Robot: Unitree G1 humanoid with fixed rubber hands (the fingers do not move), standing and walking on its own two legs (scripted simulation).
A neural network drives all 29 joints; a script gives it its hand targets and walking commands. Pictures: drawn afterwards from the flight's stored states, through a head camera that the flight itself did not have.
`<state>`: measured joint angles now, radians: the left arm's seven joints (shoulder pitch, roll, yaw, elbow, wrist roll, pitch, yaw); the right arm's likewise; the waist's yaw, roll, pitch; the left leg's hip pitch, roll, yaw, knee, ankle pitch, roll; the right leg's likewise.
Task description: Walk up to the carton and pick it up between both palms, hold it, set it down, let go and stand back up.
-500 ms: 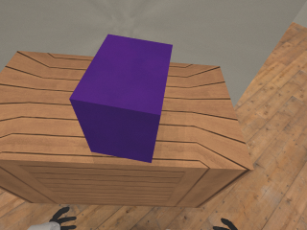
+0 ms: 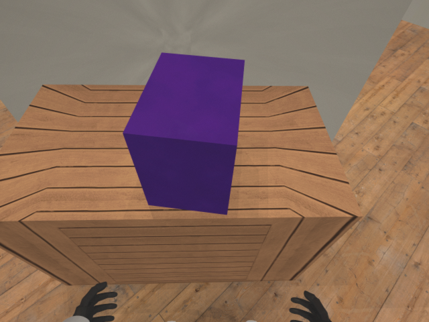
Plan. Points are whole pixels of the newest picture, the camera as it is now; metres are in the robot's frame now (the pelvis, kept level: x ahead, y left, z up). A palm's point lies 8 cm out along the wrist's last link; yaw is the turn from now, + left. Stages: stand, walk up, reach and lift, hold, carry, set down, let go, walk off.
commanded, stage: reach and lift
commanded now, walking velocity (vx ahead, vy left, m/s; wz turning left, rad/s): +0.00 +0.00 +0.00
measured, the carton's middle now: (194, 135) +0.54 +0.07 +0.01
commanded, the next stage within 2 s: none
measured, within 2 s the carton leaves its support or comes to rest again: neither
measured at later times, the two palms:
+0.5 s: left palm (82, 310) +0.16 +0.24 -0.06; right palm (316, 318) +0.17 -0.18 -0.06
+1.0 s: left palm (79, 279) +0.21 +0.25 -0.04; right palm (305, 281) +0.22 -0.16 -0.04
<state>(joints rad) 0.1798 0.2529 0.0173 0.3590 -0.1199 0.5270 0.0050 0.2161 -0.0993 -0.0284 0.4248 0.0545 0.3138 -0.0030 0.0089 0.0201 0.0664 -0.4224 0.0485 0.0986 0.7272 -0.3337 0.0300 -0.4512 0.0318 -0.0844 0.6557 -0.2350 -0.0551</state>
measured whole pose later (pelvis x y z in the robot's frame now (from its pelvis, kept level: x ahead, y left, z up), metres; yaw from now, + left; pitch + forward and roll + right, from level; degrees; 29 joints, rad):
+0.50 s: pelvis +0.01 -0.02 +0.02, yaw +2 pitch -2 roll +0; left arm 0.16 0.30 0.02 0.56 -0.14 0.19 -0.08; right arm 0.30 0.00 0.05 0.32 0.05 0.22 -0.12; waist 0.01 0.01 0.04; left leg -0.26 0.03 0.07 0.55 -0.26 0.01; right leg -0.29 0.03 -0.11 0.53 -0.21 -0.08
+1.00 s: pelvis +0.05 -0.02 +0.02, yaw +3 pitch +1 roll +0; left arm 0.16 0.37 -0.04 0.58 -0.24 -0.12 -0.11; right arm 0.28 0.00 0.11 0.43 0.11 -0.09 -0.17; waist 0.02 -0.04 0.00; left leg -0.24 0.02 0.05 0.50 -0.28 0.00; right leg -0.27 0.02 -0.12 0.48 -0.24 -0.07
